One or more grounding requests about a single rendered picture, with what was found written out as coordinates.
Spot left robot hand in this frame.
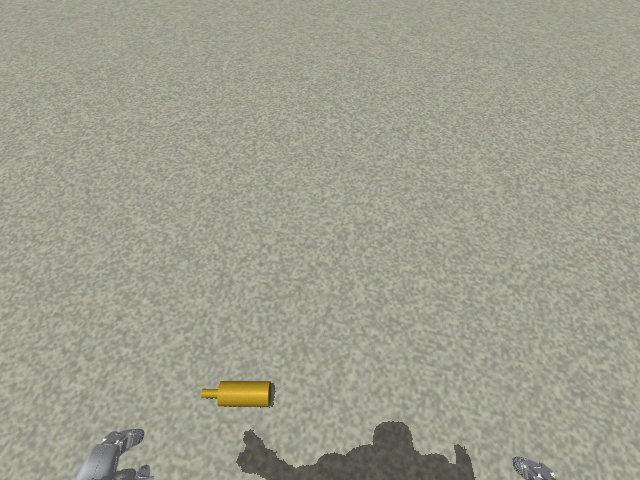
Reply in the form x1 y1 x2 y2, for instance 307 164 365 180
75 429 154 480

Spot right robot hand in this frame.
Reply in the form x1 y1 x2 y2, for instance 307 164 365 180
512 457 556 480

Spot bottle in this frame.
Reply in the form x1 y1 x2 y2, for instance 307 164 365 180
201 381 271 407

